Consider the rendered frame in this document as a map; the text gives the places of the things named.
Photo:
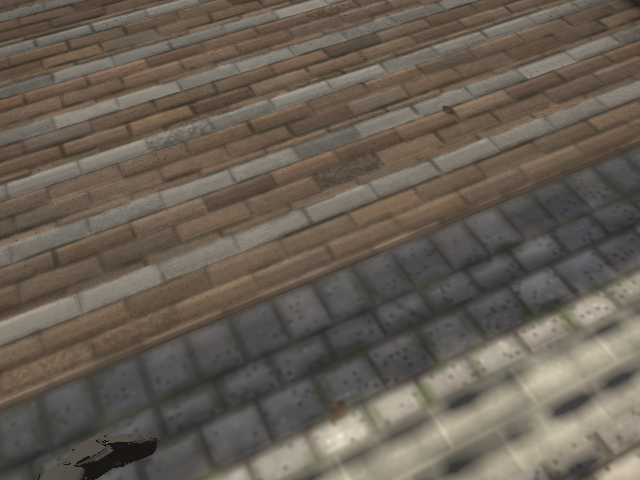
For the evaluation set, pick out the robot left hand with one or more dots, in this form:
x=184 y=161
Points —
x=94 y=457

